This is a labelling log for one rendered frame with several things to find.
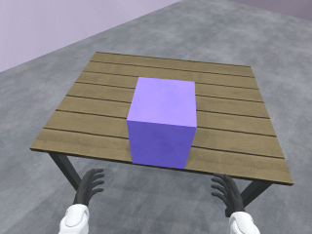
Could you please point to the robot right hand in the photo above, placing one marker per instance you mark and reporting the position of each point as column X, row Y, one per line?
column 231, row 194

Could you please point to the robot left forearm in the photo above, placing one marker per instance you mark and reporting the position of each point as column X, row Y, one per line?
column 75, row 220

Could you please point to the table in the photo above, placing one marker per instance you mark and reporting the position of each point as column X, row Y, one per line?
column 234, row 134

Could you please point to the carton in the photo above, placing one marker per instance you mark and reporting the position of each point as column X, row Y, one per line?
column 162, row 122

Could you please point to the robot left hand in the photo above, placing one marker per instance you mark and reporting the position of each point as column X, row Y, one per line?
column 84, row 192

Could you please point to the robot right forearm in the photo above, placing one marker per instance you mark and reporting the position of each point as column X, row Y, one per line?
column 242, row 223

